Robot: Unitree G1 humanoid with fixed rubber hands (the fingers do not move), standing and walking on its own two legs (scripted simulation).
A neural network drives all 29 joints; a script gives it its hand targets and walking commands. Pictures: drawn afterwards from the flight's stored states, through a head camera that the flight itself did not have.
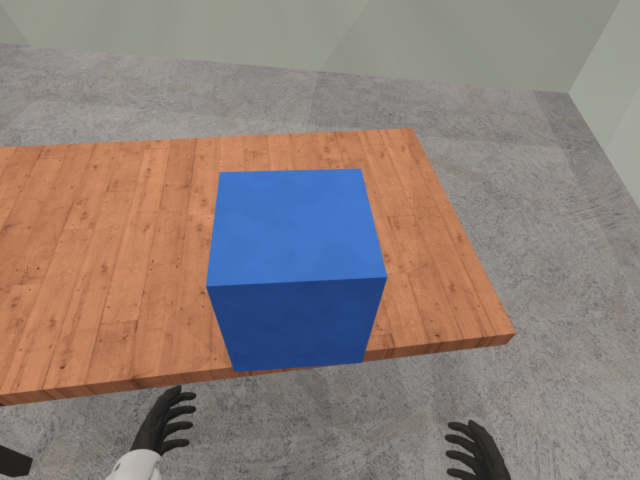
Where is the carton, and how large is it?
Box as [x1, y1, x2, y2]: [206, 169, 386, 371]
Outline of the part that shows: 360,169 220,172 206,287 234,371 361,362 386,279 386,273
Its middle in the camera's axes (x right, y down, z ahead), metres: -0.04 +0.05 +0.61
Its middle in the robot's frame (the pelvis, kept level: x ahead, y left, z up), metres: +0.41 +0.06 -0.03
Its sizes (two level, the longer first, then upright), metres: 0.210 0.200 0.250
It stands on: a table, 0.62 m high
